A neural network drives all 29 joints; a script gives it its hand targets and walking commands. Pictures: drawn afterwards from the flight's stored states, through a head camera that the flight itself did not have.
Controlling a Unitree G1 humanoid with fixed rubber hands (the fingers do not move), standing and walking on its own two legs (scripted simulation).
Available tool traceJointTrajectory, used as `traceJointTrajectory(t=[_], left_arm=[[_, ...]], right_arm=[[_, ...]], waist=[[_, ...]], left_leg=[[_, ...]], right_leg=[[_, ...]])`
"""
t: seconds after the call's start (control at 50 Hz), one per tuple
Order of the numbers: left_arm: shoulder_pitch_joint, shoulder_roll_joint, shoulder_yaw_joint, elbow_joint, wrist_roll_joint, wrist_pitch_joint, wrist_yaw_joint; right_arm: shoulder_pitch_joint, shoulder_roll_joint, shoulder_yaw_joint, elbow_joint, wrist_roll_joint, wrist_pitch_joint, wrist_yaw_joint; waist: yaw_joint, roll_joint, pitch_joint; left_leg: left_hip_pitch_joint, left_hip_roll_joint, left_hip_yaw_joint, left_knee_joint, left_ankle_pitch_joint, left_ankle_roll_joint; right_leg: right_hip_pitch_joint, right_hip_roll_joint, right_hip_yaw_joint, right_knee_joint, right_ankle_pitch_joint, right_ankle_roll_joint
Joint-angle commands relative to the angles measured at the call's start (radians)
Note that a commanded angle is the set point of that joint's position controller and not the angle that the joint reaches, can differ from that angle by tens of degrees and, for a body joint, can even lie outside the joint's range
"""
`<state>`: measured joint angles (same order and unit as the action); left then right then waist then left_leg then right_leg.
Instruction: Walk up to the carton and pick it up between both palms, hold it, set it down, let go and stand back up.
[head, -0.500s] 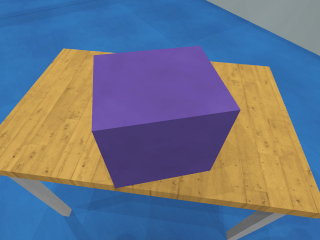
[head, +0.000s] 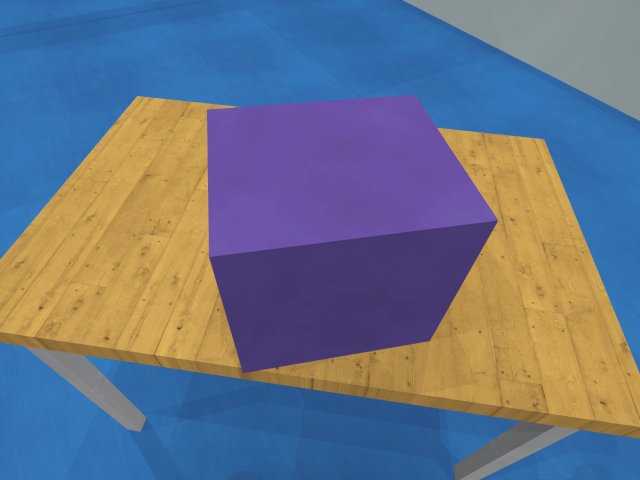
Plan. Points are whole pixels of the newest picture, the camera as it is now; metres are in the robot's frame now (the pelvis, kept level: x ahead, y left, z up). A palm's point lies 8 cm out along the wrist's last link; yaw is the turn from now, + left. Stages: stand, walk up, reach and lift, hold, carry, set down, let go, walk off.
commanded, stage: stand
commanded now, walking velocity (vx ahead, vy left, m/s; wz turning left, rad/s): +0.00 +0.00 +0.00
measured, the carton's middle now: (328, 235) +0.41 +0.00 +0.05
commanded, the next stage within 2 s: none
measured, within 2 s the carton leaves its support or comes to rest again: neither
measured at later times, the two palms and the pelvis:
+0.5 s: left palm out of the picture +0.03 +0.29 -0.13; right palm out of the picture +0.03 -0.25 -0.13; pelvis +0.00 +0.01 +0.00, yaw +0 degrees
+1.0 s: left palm out of the picture +0.02 +0.30 -0.13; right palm out of the picture +0.03 -0.25 -0.13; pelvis -0.01 +0.02 +0.00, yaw +1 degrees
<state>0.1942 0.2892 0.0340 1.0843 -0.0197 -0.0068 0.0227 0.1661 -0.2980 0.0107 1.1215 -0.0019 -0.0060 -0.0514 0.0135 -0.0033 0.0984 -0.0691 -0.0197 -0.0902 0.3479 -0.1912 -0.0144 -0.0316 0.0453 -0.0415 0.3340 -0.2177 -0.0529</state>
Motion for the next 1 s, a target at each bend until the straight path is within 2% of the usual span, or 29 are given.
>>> traceJointTrajectory(t=[0.0, 0.04, 0.06, 0.1, 0.12, 0.16, 0.22, 0.24, 0.28, 0.3, 0.36, 0.38, 0.4, 0.44, 0.46, 0.48, 0.56, 0.58, 0.6, 0.7, 0.72, 0.76, 0.78, 0.82, 0.84, 0.9, 0.92, 0.94, 0.98], left_arm=[[-0.034, 0.2, 0.038, -0.055, 0.016, -0.014, 0.01], [-0.032, 0.195, 0.036, -0.064, 0.002, -0.024, 0.005], [-0.049, 0.2, 0.046, -0.071, 0.007, -0.031, 0.006], [-0.009, 0.23, 0.047, -0.047, 0.003, -0.035, 0.01], [0.029, 0.219, 0.059, -0.032, -0.011, -0.035, 0.009], [0.005, 0.231, 0.054, -0.037, 0.005, -0.03, 0.015], [-0.001, 0.194, 0.047, -0.042, 0.005, -0.03, 0.006], [0.036, 0.141, 0.032, -0.037, -0.001, -0.031, 0.003], [-0.022, 0.148, 0.033, -0.029, 0.002, -0.026, 0.018], [0.02, 0.158, 0.028, -0.022, 0.008, -0.018, 0.015], [0.067, 0.143, 0.028, -0.014, 0.004, -0.024, 0.011], [0.072, 0.168, 0.026, -0.01, 0.003, -0.026, 0.016], [0.012, 0.24, 0.051, -0.036, 0.004, -0.028, 0.02], [-0.074, 0.207, 0.039, -0.067, 0.005, -0.029, 0.014], [-0.015, 0.187, 0.043, -0.061, 0.009, -0.03, 0.008], [-0.005, 0.147, 0.028, -0.057, 0.003, -0.035, 0.018], [-0.023, 0.182, 0.028, -0.047, 0.012, -0.042, 0.012], [0.006, 0.216, 0.042, -0.05, -0.007, -0.041, 0.012], [-0.027, 0.182, 0.027, -0.038, 0.005, -0.033, 0.009], [0.031, 0.158, 0.034, -0.038, 0.001, -0.03, 0.027], [0.034, 0.166, 0.041, -0.017, 0.001, -0.024, 0.017], [0.034, 0.137, 0.033, -0.019, 0.001, -0.012, 0.013], [0.032, 0.187, 0.043, -0.038, 0.004, -0.017, 0.021], [-0.021, 0.226, 0.05, -0.051, 0.014, -0.027, 0.014], [0.029, 0.222, 0.055, -0.046, 0.009, -0.031, 0.008], [0.012, 0.208, 0.046, -0.05, 0.007, -0.035, 0.015], [0.02, 0.189, 0.037, -0.028, -0.009, -0.038, 0.019], [0.008, 0.197, 0.042, -0.053, -0.002, -0.043, 0.013], [-0.011, 0.202, 0.035, -0.064, 0.007, -0.029, 0.012]], right_arm=[[-0.026, -0.198, -0.035, -0.07, 0.003, -0.013, -0.008], [0.011, -0.271, -0.065, -0.059, 0.008, -0.022, -0.005], [-0.036, -0.249, -0.055, -0.069, -0.001, -0.034, -0.009], [0.055, -0.246, -0.059, -0.047, 0.0, -0.037, -0.01], [0.043, -0.147, -0.028, -0.031, 0.001, -0.034, -0.002], [0.017, -0.193, -0.042, -0.06, 0.003, -0.038, 0.008], [0.013, -0.173, -0.039, -0.055, 0.01, -0.028, -0.001], [-0.029, -0.16, -0.035, -0.073, 0.003, -0.029, 0.003], [-0.002, -0.182, -0.044, -0.068, 0.001, -0.042, -0.003], [0.014, -0.177, -0.041, -0.063, 0.003, -0.034, -0.003], [0.0, -0.133, -0.027, -0.064, 0.003, -0.025, 0.005], [0.064, -0.129, -0.03, -0.045, 0.008, -0.014, 0.004], [0.029, -0.187, -0.034, -0.055, 0.013, -0.02, 0.003], [0.021, -0.203, -0.043, -0.06, 0.007, -0.029, -0.004], [0.001, -0.198, -0.051, -0.066, -0.001, -0.029, -0.001], [0.022, -0.2, -0.047, -0.067, 0.002, -0.031, -0.002], [-0.012, -0.214, -0.069, -0.093, 0.005, -0.041, 0.002], [-0.006, -0.218, -0.06, -0.087, 0.011, -0.047, 0.0], [0.004, -0.215, -0.066, -0.078, 0.012, -0.039, 0.006], [0.058, -0.147, -0.04, -0.059, 0.004, -0.027, 0.003], [0.04, -0.176, -0.048, -0.046, 0.007, -0.026, 0.004], [0.043, -0.138, -0.037, -0.06, -0.009, -0.025, -0.004], [0.045, -0.218, -0.052, -0.073, 0.013, -0.03, -0.003], [-0.015, -0.197, -0.053, -0.09, 0.011, -0.036, 0.008], [0.001, -0.244, -0.069, -0.084, 0.006, -0.026, 0.004], [0.031, -0.258, -0.075, -0.078, 0.013, -0.042, 0.005], [0.116, -0.144, -0.044, -0.048, 0.017, -0.039, 0.006], [0.064, -0.19, -0.044, -0.054, 0.003, -0.035, 0.007], [0.061, -0.169, -0.058, -0.072, 0.003, -0.032, -0.003]], waist=[[-0.01, -0.03, -0.01], [-0.027, -0.026, -0.011], [0.004, -0.039, 0.02], [-0.028, 0.003, -0.035], [0.009, 0.065, 0.009], [-0.024, 0.028, -0.029], [-0.016, 0.046, -0.11], [0.017, -0.011, -0.061], [-0.024, -0.007, -0.032], [-0.007, -0.053, -0.023], [0.016, 0.0, 0.004], [-0.022, 0.052, 0.015], [-0.007, 0.006, -0.016], [-0.041, -0.029, -0.016], [-0.003, 0.015, -0.063], [-0.012, 0.051, -0.056], [-0.01, -0.042, -0.084], [0.006, -0.037, -0.114], [-0.024, 0.023, -0.033], [-0.013, 0.013, -0.03], [-0.014, 0.08, -0.041], [-0.005, -0.012, 0.016], [-0.013, 0.025, 0.003], [-0.009, -0.082, -0.049], [0.002, 0.017, -0.04], [-0.024, 0.031, -0.009], [-0.042, -0.039, -0.002], [-0.01, 0.027, -0.015], [-0.025, -0.006, -0.075]], left_leg=[[-0.045, 0.136, -0.079, -0.06, 0.092, 0.036], [-0.084, 0.135, -0.096, -0.069, 0.093, 0.045], [-0.106, 0.133, -0.093, -0.071, 0.135, 0.039], [-0.003, 0.14, -0.092, -0.079, 0.227, 0.036], [-0.061, 0.134, -0.091, -0.063, 0.222, 0.029], [-0.039, 0.124, -0.081, -0.08, 0.14, 0.027], [0.048, 0.135, -0.064, -0.067, 0.177, 0.024], [-0.022, 0.136, -0.083, -0.052, 0.202, 0.037], [-0.064, 0.137, -0.087, -0.076, 0.217, 0.038], [-0.035, 0.134, -0.093, -0.073, 0.226, 0.036], [-0.102, 0.125, -0.077, -0.068, 0.091, 0.026], [-0.066, 0.123, -0.069, -0.085, 0.082, 0.028], [-0.049, 0.122, -0.08, -0.072, 0.12, 0.028], [-0.049, 0.141, -0.091, -0.082, 0.166, 0.032], [-0.02, 0.134, -0.095, -0.089, 0.188, 0.037], [-0.05, 0.146, -0.093, -0.076, 0.168, 0.04], [-0.026, 0.146, -0.084, -0.05, 0.256, 0.041], [-0.062, 0.144, -0.096, -0.052, 0.207, 0.052], [-0.096, 0.131, -0.076, -0.073, 0.214, 0.035], [-0.023, 0.135, -0.095, -0.094, 0.16, 0.029], [-0.052, 0.12, -0.076, -0.087, 0.136, 0.028], [-0.102, 0.13, -0.105, -0.106, 0.112, 0.027], [-0.094, 0.128, -0.112, -0.106, 0.08, 0.038], [-0.086, 0.12, -0.124, -0.114, 0.087, 0.041], [-0.077, 0.127, -0.093, -0.094, 0.026, 0.051], [-0.064, 0.149, -0.104, -0.09, 0.117, 0.043], [-0.051, 0.138, -0.117, -0.096, 0.15, 0.03], [-0.09, 0.14, -0.103, -0.102, 0.132, 0.032], [-0.001, 0.122, -0.096, -0.076, 0.181, 0.032]], right_leg=[[-0.047, -0.203, 0.169, -0.122, 0.096, 0.035], [-0.011, -0.18, 0.129, -0.117, 0.097, 0.019], [-0.027, -0.184, 0.135, -0.1, 0.121, 0.016], [-0.049, -0.175, 0.125, -0.097, 0.149, 0.026], [-0.03, -0.169, 0.116, -0.09, 0.139, 0.024], [-0.054, -0.185, 0.136, -0.091, 0.112, 0.02], [-0.058, -0.192, 0.131, -0.092, 0.101, 0.022], [-0.016, -0.174, 0.113, -0.092, 0.128, 0.024], [-0.007, -0.197, 0.129, -0.081, 0.177, 0.031], [-0.037, -0.197, 0.123, -0.073, 0.212, 0.045], [-0.026, -0.206, 0.136, -0.108, 0.103, 0.054], [-0.077, -0.203, 0.134, -0.099, 0.031, 0.035], [-0.066, -0.186, 0.132, -0.12, 0.075, 0.025], [-0.08, -0.208, 0.132, -0.087, 0.071, 0.03], [-0.058, -0.182, 0.106, -0.087, 0.055, 0.026], [-0.039, -0.196, 0.133, -0.105, 0.067, 0.024], [-0.017, -0.195, 0.114, -0.055, 0.21, 0.022], [0.039, -0.208, 0.123, -0.08, 0.191, 0.02], [0.0, -0.207, 0.115, -0.059, 0.168, 0.023], [-0.068, -0.18, 0.116, -0.078, 0.044, 0.031], [-0.029, -0.172, 0.116, -0.1, 0.046, 0.032], [-0.026, -0.186, 0.093, -0.08, 0.028, 0.035], [-0.037, -0.19, 0.124, -0.103, 0.024, 0.026], [-0.027, -0.193, 0.097, -0.074, 0.053, 0.029], [-0.039, -0.191, 0.111, -0.117, 0.025, 0.025], [-0.041, -0.209, 0.127, -0.103, 0.087, 0.023], [-0.058, -0.207, 0.116, -0.08, 0.042, 0.038], [-0.033, -0.21, 0.116, -0.096, 0.049, 0.028], [-0.047, -0.226, 0.125, -0.067, 0.105, 0.017]])
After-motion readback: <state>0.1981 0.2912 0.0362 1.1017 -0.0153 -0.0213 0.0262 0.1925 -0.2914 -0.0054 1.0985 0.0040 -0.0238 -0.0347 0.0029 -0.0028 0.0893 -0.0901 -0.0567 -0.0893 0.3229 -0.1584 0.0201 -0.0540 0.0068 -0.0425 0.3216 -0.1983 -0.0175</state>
